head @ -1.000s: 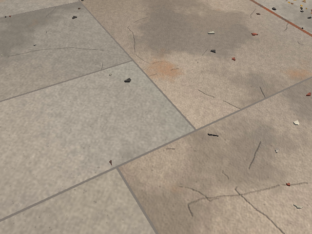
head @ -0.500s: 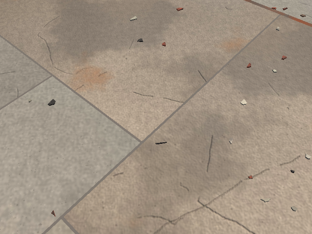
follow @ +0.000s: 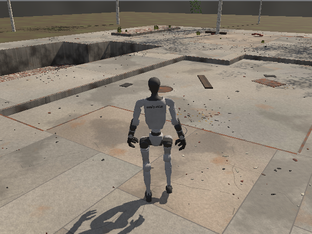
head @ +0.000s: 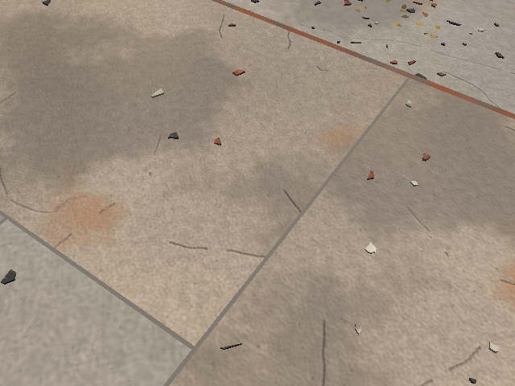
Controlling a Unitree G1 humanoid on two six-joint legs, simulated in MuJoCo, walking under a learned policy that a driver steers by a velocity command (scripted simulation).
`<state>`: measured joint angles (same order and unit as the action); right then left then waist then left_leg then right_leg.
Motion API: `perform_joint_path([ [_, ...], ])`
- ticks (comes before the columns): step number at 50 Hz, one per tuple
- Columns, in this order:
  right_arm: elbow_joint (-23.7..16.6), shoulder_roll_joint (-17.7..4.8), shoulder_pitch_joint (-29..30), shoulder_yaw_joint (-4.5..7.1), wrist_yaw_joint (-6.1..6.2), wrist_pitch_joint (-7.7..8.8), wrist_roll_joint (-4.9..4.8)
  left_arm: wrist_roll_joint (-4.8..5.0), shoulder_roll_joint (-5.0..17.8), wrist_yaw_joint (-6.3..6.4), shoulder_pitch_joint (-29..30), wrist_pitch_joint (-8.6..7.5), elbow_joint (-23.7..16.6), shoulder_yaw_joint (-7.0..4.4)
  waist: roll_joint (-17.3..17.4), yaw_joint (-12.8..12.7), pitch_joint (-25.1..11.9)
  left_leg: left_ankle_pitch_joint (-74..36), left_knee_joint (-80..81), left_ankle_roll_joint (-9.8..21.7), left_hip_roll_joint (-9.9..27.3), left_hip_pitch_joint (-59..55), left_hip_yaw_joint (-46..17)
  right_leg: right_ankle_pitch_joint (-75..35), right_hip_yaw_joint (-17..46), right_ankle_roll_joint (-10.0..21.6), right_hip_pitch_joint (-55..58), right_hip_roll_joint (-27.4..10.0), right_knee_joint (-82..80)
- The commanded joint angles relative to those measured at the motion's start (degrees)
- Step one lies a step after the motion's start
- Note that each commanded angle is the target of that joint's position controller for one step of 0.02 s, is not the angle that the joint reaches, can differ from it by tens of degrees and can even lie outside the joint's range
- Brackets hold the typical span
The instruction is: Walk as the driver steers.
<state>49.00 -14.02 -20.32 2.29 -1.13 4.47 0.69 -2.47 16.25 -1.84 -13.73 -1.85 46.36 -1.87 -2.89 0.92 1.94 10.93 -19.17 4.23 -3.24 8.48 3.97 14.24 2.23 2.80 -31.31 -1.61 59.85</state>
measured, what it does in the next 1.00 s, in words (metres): walks ahead: right foot, then left foot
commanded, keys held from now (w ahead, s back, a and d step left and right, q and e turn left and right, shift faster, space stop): w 0.96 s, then no key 0.04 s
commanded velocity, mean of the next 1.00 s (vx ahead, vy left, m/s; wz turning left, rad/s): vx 0.50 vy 0.00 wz -0.02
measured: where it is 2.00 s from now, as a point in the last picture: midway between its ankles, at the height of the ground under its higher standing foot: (252, 301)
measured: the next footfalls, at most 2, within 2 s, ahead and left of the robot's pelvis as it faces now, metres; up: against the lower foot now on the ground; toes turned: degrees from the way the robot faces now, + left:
right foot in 0.26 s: +0.31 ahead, -0.12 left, +0.00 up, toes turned -3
left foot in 0.80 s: +0.61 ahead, +0.06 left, +0.00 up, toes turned +5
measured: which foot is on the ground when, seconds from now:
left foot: down 0.00-0.28, up 0.30-0.78, down 0.80-1.00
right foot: up 0.00-0.24, down 0.26-0.82, up 0.84-1.00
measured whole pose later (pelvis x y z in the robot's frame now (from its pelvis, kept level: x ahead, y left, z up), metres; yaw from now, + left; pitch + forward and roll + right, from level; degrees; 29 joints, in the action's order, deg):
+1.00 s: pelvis +0.55 +0.00 +0.00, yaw +0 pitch -1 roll +0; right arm 54.7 -13.4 -16.3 2.6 -0.4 4.3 0.8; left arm -1.8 13.7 -0.7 -15.1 -3.1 55.9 -2.6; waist -1.4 -0.2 3.1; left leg 9.8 -21.2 5.8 -3.3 11.0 6.0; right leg 16.6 0.5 3.8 -25.8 -2.5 62.9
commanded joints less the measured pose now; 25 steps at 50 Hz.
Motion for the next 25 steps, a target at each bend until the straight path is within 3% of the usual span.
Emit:
perform_joint_path([
  [1,-1.4,-6.8,-0.8,1.42,-0.06,1.13,-0.42,-0.01,2.2,-0.4,2.9,-0.24,-3.8,0.03,6.9,-0.7,1.6,-13.8,12.1,7.8,13.7,-1.3,-10.4,-6.2,-2.0,-1.6,-5.4,-3.0,-7.1],
  [5,0.8,-7.6,-3.9,1.56,-0.06,1.04,-0.47,0.64,0.6,-0.76,11.2,-0.64,-5.7,1.16,7.2,1.5,1.9,-18.2,11.3,6.2,12.1,-2.2,-6.3,-13.1,-5.3,-2.0,-0.7,-1.9,-21.2],
  [7,1.9,-8.1,-5.7,1.63,0.13,0.86,-0.31,0.75,1.2,-0.56,13.5,-0.72,-6.3,1.09,7.3,2.2,2.1,-20.1,10.2,6.0,13.7,-4.7,-6.7,-13.1,-5.8,-1.2,0.6,-1.3,-24.3],
  [10,3.1,-8.8,-5.9,1.75,0.66,0.36,0.06,0.58,2.4,-0.09,13.7,-1.01,-6.5,0.65,7.4,1.3,2.3,-26.3,6.6,5.3,16.1,-9.3,-7.4,-8.4,-5.8,1.0,2.5,-0.3,-27.5],
  [12,3.6,-9.4,-4.6,1.83,0.94,-0.09,0.1,0.15,3.5,0.48,5.7,-1.66,-3.9,-0.18,6.8,-2.7,-1.6,-38.9,-4.0,3.9,15.0,-10.3,-5.6,-5.5,-6.9,3.1,13.1,2.8,-31.8],
  [13,3.6,-8.6,-4.8,1.47,1.0,-0.26,0.03,-0.52,5.3,1.03,-3.4,-2.34,-0.7,-1.08,4.7,-6.3,-7.0,-37.2,-15.1,2.8,12.5,-6.0,-3.4,-5.8,-5.8,4.9,25.4,2.3,-33.5],
  [14,1.1,-5.6,-4.8,0.48,0.85,-0.1,-0.74,-1.77,10.2,1.86,-12.9,-2.7,0.8,-2.45,-2.2,-9.5,-14.8,-19.5,-32.9,1.1,8.9,6.9,-0.6,1.7,10.3,8.8,40.8,-11.4,-35.3],
  [15,0.5,-2.3,-10.3,0.02,0.72,-0.2,-1.38,-0.99,14.4,1.99,-14.4,-2.03,1.5,-3.71,-13.6,-6.7,-19.5,19.6,-49.6,-0.3,-0.9,23.6,-0.7,3.2,35.2,15.3,49.9,-23.6,-42.2],
  [16,1.1,-8.2,-5.3,1.52,1.2,-0.72,0.09,1.12,10.5,1.77,-10.6,-1.58,1.4,-3.06,-3.8,-6.4,-13.2,17.6,-52.9,0.6,2.4,28.9,-7.1,5.1,32.8,13.8,45.1,-20.4,-43.4],
  [17,0.1,-7.3,-1.8,1.46,0.78,-0.34,-0.07,1.45,7.4,1.67,-5.8,-1.73,0.9,-2.24,-1.8,-4.5,-6.3,12.2,-51.4,0.8,4.7,29.5,-7.2,1.4,24.1,12.4,37.8,-18.1,-44.5],
  [18,0.0,-6.1,-0.2,1.14,0.49,-0.2,-0.21,1.22,4.9,1.47,-3.1,-2.12,0.9,-1.64,-0.3,-3.0,-3.5,8.7,-48.2,0.7,6.6,27.5,-6.9,-4.0,18.4,10.7,32.3,-15.2,-46.5],
  [19,0.3,-5.7,-0.2,1.15,0.27,-0.72,0.46,1.4,3.7,1.58,-2.2,-2.52,1.3,-1.3,-1.1,-1.6,-1.9,7.3,-45.8,0.0,7.7,25.1,-6.4,-8.0,14.3,9.4,28.5,-13.0,-47.8],
  [20,1.0,-4.9,-1.4,0.93,-0.11,-1.47,1.1,1.52,2.7,1.69,-1.9,-2.84,1.9,-0.98,-1.8,-0.3,-1.8,6.4,-44.3,-0.8,8.3,22.5,-6.1,-10.6,11.2,8.6,25.8,-11.4,-49.1],
  [22,1.0,-3.8,-0.8,0.79,-0.73,-2.4,1.37,1.82,3.1,1.68,-3.9,-3.75,3.4,-1.1,-1.1,0.5,-1.8,4.9,-43.0,-1.9,8.3,21.9,-5.0,-15.6,8.5,9.1,24.6,-10.5,-50.7],
  [25,-1.0,-3.6,5.7,0.68,-1.17,-2.91,1.54,2.22,4.0,1.73,-6.5,-4.06,5.4,-1.43,-0.3,-0.1,1.0,-0.8,-38.2,-3.5,9.7,27.2,-3.7,-16.0,5.4,9.7,25.0,-9.6,-53.6],
])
